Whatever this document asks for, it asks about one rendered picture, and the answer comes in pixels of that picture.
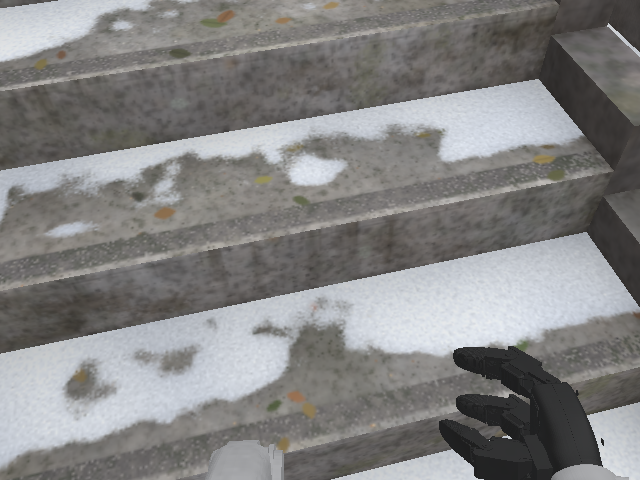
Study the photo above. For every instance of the robot left thigh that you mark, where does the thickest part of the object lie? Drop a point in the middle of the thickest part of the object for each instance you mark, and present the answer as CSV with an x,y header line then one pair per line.
x,y
246,460

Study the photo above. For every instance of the right robot hand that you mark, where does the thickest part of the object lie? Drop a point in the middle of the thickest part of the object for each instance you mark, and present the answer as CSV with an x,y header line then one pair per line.
x,y
550,434

